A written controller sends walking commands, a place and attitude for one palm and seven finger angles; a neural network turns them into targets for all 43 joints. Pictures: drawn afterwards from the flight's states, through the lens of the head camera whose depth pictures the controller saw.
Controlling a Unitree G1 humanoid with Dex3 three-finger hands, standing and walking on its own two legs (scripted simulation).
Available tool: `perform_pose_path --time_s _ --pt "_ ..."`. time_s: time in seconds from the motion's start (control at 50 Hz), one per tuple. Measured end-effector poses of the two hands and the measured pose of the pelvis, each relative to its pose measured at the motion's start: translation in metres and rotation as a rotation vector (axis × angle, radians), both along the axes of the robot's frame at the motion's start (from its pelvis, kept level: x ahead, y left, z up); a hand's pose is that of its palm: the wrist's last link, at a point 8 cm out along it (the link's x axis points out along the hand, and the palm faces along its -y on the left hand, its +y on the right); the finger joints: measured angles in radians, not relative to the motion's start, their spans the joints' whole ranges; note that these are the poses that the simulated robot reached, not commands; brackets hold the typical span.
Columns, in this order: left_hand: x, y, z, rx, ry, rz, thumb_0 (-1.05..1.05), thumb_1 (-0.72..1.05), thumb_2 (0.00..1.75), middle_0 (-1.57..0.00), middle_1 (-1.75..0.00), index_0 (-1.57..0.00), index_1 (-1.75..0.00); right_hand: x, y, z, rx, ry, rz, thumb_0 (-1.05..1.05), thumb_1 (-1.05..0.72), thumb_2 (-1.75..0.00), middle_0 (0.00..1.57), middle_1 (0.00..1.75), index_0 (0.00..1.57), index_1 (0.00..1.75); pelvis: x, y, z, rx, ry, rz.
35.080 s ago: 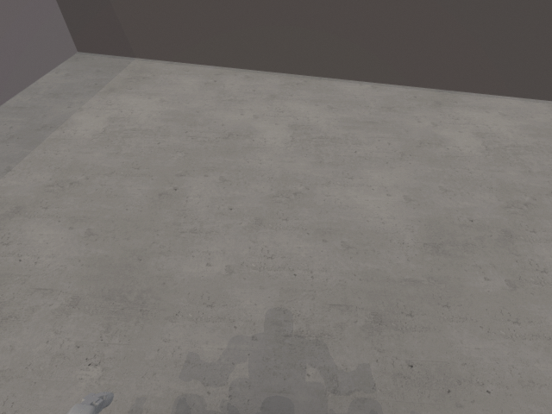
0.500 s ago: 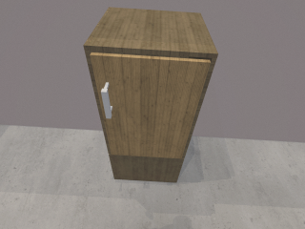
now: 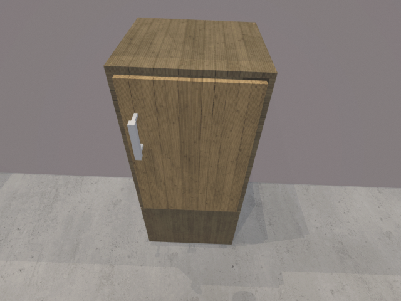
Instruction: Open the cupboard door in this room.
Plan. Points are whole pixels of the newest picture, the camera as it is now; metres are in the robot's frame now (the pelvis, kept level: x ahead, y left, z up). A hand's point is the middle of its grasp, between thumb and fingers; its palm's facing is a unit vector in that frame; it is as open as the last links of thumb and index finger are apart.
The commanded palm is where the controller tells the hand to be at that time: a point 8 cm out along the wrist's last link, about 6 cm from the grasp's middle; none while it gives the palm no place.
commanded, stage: look again from close up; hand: left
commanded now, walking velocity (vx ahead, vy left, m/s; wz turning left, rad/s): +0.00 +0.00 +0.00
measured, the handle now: (137, 136) +0.54 +0.22 +0.01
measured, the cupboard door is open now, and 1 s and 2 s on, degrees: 0 0 0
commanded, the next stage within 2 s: raise the hand with hooked fingers in 0.26 s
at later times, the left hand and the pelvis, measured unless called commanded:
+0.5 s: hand out of the picture +0.10 +0.23 -0.07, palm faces +0.26 -0.96 -0.14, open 7.5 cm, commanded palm +0.08 +0.27 -0.06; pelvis -0.04 +0.04 +0.00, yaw +1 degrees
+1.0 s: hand (72, 300) +0.13 +0.24 -0.01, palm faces +0.10 -0.99 -0.11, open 9.9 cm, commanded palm +0.12 +0.30 -0.03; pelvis -0.06 +0.03 -0.10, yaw +4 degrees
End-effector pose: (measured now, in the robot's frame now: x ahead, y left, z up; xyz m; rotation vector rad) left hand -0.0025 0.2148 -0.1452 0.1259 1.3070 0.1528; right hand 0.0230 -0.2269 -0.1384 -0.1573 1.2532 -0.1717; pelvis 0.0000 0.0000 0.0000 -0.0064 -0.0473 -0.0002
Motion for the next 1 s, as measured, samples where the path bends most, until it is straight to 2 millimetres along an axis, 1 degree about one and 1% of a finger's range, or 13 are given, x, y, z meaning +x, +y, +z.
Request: perform_pose_path --time_s 0.16,0.38,0.42,0.54,0.58,0.62,0.68,0.78,0.82,0.86,0.9,0.96,1.0 --pt "-0.003 0.020 0.006 0.021 -0.019 -0.011 0.01 0.92 0.90 -0.20 -0.30 -0.20 -0.30 -0.004 0.010 0.003 0.004 -0.010 0.010 0.00 -0.92 -0.90 0.20 0.30 0.20 0.29 -0.013 0.012 0.003 0.000 -0.006 -0.006" --pt "-0.027 0.040 0.006 0.028 0.023 -0.026 0.01 0.91 0.90 -0.20 -0.30 -0.20 -0.30 -0.046 0.029 0.001 0.018 0.071 -0.006 0.00 -0.91 -0.90 0.20 0.30 0.20 0.29 -0.030 0.030 0.005 -0.005 -0.005 -0.013" --pt "-0.004 0.046 0.024 0.020 -0.140 0.063 0.02 0.91 0.90 -0.20 -0.30 -0.20 -0.30 -0.044 0.031 0.006 -0.003 -0.010 -0.005 0.00 -0.91 -0.90 0.20 0.30 0.20 0.29 -0.035 0.033 0.002 -0.002 -0.009 -0.009" --pt "0.108 0.056 0.129 0.058 -0.912 0.068 0.02 0.86 0.87 -0.20 -0.34 -0.20 -0.34 0.007 0.029 0.022 -0.047 -0.391 0.046 0.01 -0.91 -0.90 0.20 0.30 0.20 0.29 -0.051 0.041 -0.010 -0.001 0.025 0.043" --pt "0.137 0.053 0.152 0.030 -1.127 0.016 0.02 0.83 0.86 -0.20 -0.36 -0.20 -0.36 0.029 0.026 0.027 -0.057 -0.495 0.087 0.01 -0.91 -0.90 0.20 0.30 0.20 0.29 -0.058 0.041 -0.019 -0.005 0.067 0.051" --pt "0.153 0.049 0.160 -0.027 -1.307 -0.042 0.01 0.79 0.85 -0.20 -0.38 -0.20 -0.38 0.051 0.023 0.033 -0.072 -0.586 0.131 0.01 -0.91 -0.90 0.20 0.30 0.20 0.29 -0.065 0.039 -0.032 -0.007 0.118 0.039" --pt "0.152 0.043 0.141 -0.114 -1.425 -0.157 0.01 0.73 0.82 -0.21 -0.42 -0.21 -0.42 0.079 0.018 0.040 -0.099 -0.693 0.197 0.01 -0.91 -0.90 0.20 0.30 0.20 0.30 -0.073 0.035 -0.056 -0.005 0.160 0.022" --pt "0.108 0.055 0.068 -0.177 -1.186 -0.102 0.01 0.62 0.77 -0.22 -0.49 -0.22 -0.49 0.118 0.018 0.046 -0.132 -0.776 0.274 0.01 -0.91 -0.90 0.20 0.30 0.20 0.30 -0.073 0.031 -0.083 -0.009 0.196 0.036" --pt "0.086 0.065 0.056 -0.132 -1.116 -0.028 0.01 0.57 0.75 -0.23 -0.52 -0.23 -0.52 0.130 0.023 0.044 -0.136 -0.783 0.302 0.01 -0.91 -0.90 0.20 0.30 0.20 0.30 -0.071 0.030 -0.088 -0.023 0.205 0.046" --pt "0.074 0.076 0.065 -0.051 -1.135 0.005 0.02 0.52 0.73 -0.23 -0.55 -0.23 -0.55 0.139 0.031 0.039 -0.133 -0.778 0.332 0.01 -0.91 -0.90 0.20 0.30 0.20 0.29 -0.068 0.029 -0.091 -0.038 0.215 0.056" --pt "0.072 0.082 0.087 0.024 -1.232 0.000 0.02 0.47 0.71 -0.23 -0.58 -0.23 -0.58 0.145 0.041 0.030 -0.115 -0.762 0.361 0.01 -0.91 -0.90 0.20 0.30 0.20 0.29 -0.065 0.027 -0.094 -0.054 0.226 0.066" --pt "0.088 0.081 0.122 0.065 -1.401 -0.074 0.02 0.40 0.68 -0.23 -0.62 -0.23 -0.62 0.148 0.056 0.012 -0.069 -0.726 0.390 0.01 -0.90 -0.90 0.20 0.30 0.20 0.30 -0.062 0.027 -0.096 -0.077 0.242 0.081" --pt "0.108 0.076 0.133 0.043 -1.448 -0.162 0.02 0.36 0.67 -0.23 -0.65 -0.23 -0.65 0.145 0.063 -0.001 -0.033 -0.695 0.384 0.01 -0.90 -0.90 0.20 0.30 0.20 0.30 -0.060 0.026 -0.098 -0.084 0.255 0.084"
